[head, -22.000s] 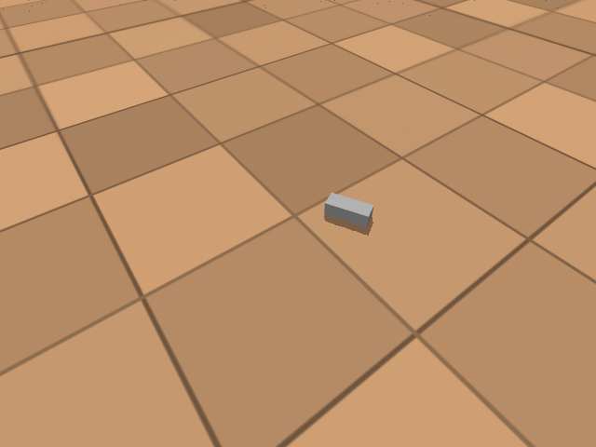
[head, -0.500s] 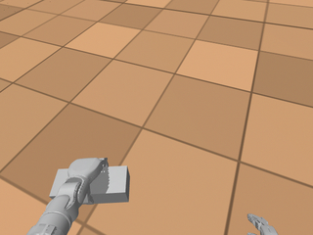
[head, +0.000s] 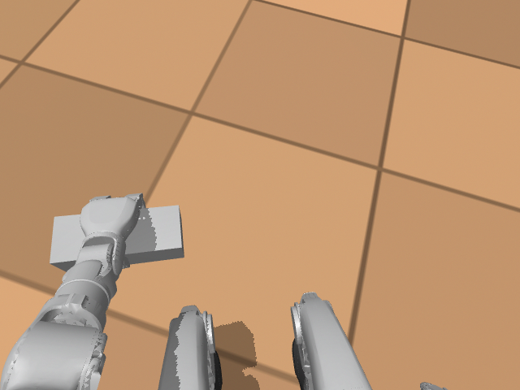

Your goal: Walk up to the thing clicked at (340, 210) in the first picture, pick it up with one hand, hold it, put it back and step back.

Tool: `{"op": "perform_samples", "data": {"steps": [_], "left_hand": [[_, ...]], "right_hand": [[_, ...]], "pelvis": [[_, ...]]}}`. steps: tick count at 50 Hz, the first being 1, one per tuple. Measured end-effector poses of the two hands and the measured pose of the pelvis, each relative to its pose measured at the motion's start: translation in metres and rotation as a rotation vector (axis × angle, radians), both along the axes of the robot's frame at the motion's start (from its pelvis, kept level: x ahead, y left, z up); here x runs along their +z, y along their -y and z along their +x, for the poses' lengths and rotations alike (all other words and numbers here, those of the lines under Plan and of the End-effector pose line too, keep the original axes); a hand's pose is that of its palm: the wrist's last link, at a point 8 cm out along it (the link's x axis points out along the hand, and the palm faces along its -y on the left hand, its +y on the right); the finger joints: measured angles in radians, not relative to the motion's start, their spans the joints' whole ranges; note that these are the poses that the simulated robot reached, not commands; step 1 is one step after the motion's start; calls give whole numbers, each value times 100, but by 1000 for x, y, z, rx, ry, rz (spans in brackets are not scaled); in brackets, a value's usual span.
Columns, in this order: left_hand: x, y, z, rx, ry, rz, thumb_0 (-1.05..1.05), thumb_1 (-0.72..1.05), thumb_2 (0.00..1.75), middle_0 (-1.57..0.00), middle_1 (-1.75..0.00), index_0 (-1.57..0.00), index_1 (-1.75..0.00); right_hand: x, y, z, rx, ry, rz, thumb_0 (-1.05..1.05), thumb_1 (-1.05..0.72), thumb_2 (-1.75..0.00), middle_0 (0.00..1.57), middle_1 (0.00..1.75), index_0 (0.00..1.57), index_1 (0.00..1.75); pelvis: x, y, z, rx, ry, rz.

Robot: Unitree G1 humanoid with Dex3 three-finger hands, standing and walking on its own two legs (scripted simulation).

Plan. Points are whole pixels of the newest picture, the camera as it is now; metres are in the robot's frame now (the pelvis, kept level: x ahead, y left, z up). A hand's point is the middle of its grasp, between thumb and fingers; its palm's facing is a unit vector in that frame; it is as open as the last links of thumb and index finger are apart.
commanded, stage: crouch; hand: left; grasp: from above
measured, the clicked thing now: (123, 238) +0.41 +0.23 -0.16
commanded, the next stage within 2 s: lower in 1.24 s
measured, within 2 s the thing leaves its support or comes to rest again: neither
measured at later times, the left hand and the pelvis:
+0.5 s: hand (144, 249) +0.43 +0.23 -0.31, palm faces -0.43 -0.01 -0.90, open 11.3 cm; pelvis -0.02 -0.01 -0.15, yaw -1 degrees
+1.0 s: hand (152, 252) +0.44 +0.23 -0.38, palm faces -0.46 -0.02 -0.89, open 11.3 cm; pelvis -0.03 -0.01 -0.21, yaw -3 degrees
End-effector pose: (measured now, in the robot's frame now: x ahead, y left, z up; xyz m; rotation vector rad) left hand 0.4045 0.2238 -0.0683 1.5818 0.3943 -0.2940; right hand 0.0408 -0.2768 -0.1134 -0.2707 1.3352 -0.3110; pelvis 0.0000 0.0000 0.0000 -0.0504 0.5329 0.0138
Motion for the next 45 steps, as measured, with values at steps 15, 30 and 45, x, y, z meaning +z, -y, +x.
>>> {"op": "perform_samples", "data": {"steps": [15, 30, 45], "left_hand": [[-134, 1, 10, -35, -33, -44, -1, -25, 79, -53, -83, -56, -76], [-195, -9, 33, 31, -31, -29, -1, -25, 78, -52, -84, -55, -76], [-240, -7, 39, -10, -41, -55, -1, -22, 76, -50, -85, -53, -77]], "right_hand": [[-104, -2, 1, 95, -21, 26, 0, -90, -89, 20, 30, 20, 30], [-151, 14, 3, 138, -50, 8, 0, -91, -90, 20, 30, 20, 30], [-184, 8, -32, 114, -129, 31, 0, -91, -90, 20, 30, 20, 30]], "pelvis": [[-104, 7, -16, 5, -105, -22], [-159, 13, -19, -11, -118, -33], [-199, 10, -24, -23, -92, -48]]}}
